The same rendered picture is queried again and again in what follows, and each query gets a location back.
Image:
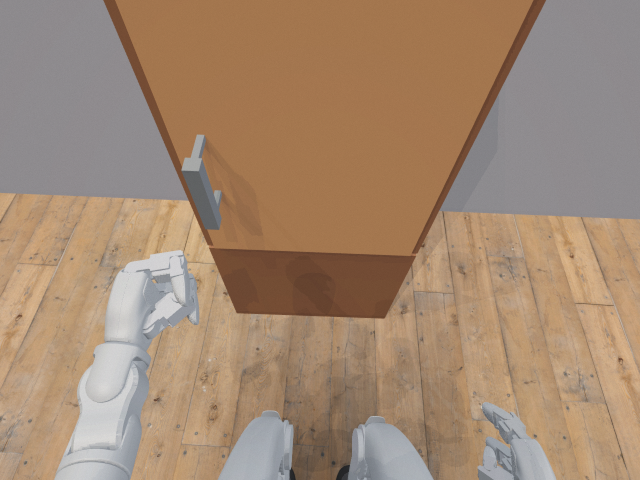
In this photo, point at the robot left thigh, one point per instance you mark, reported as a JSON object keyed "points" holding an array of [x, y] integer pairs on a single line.
{"points": [[263, 450]]}

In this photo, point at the robot right thigh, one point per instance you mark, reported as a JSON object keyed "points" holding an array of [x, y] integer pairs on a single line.
{"points": [[380, 451]]}

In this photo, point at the left robot hand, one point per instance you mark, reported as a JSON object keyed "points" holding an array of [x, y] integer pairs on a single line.
{"points": [[134, 295]]}

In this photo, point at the right robot hand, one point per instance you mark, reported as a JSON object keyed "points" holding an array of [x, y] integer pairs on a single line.
{"points": [[524, 460]]}

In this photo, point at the robot thigh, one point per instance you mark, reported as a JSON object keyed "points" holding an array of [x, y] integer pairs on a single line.
{"points": [[263, 450], [380, 451]]}

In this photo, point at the left robot forearm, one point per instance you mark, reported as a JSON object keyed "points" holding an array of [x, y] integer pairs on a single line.
{"points": [[111, 394]]}

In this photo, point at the handle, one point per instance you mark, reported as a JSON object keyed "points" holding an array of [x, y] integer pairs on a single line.
{"points": [[207, 202]]}

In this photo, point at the cupboard door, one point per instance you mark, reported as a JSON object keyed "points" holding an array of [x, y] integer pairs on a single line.
{"points": [[331, 126]]}

